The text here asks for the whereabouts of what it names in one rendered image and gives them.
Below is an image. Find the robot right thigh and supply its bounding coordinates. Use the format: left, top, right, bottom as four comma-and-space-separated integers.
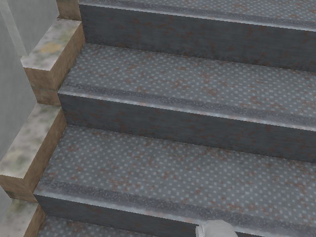
196, 219, 238, 237

